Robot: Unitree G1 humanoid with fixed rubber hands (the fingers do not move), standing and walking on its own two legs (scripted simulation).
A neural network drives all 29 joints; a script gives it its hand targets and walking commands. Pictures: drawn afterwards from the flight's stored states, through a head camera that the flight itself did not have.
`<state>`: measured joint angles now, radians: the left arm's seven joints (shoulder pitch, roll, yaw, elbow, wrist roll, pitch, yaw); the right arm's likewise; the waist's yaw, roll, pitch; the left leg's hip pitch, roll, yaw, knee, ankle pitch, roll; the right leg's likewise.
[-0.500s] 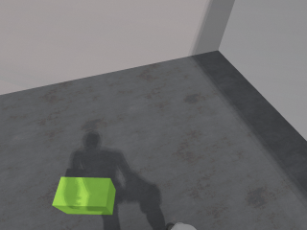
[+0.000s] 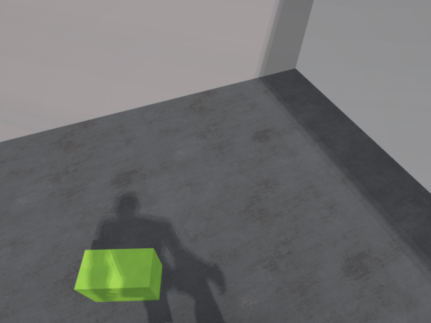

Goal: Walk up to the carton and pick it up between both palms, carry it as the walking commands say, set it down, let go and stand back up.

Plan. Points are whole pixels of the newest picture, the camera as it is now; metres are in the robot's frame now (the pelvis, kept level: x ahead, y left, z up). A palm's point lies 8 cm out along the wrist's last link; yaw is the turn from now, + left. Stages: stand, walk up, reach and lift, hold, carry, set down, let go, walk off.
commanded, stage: walk up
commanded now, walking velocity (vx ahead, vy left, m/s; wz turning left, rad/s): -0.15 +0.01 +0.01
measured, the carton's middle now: (123, 276) +0.38 +0.37 -0.65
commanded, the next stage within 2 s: none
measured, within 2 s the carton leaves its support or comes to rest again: neither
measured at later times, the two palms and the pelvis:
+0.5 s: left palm out of the picture +0.02 +0.24 -0.13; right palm out of the picture +0.03 -0.24 -0.14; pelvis +0.00 +0.01 +0.00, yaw +0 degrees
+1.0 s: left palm out of the picture -0.01 +0.26 -0.13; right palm out of the picture +0.00 -0.23 -0.13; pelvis -0.04 +0.02 +0.00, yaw +0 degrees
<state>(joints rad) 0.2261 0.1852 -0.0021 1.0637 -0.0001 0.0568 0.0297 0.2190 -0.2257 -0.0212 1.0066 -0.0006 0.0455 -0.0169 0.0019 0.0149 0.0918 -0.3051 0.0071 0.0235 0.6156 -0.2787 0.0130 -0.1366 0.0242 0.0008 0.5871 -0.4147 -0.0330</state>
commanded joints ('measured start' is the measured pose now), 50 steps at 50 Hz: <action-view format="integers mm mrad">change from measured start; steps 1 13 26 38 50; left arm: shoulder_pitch -1 36 49 58 57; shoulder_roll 175 154 127 100 106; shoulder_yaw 23 43 36 32 30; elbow -76 -82 -81 -73 -69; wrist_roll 6 -9 6 5 6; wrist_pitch -71 -72 -63 -48 -54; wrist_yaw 20 25 17 10 9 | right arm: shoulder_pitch -3 109 41 25 34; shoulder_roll -107 -101 -94 -103 -98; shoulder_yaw -43 -37 -26 -17 -14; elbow -33 -33 -33 -33 -31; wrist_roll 2 3 -10 -14 -13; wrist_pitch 2 -32 -47 -56 -62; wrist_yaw -11 -19 -15 -13 -8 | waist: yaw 1 -14 4 14 12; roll -193 -123 -56 -3 -37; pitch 55 -256 -204 -152 -143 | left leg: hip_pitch -73 195 159 113 104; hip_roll -24 47 99 130 110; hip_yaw -39 -29 -112 -179 -152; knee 263 -162 -124 -237 -237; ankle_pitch -221 448 441 298 259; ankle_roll -6 22 57 68 53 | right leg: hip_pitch -104 130 11 -17 -19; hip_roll -361 -195 -157 -100 -116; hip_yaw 257 50 63 57 79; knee -237 29 -117 -139 -165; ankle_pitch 968 1156 585 294 296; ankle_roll -160 -50 -41 -13 -18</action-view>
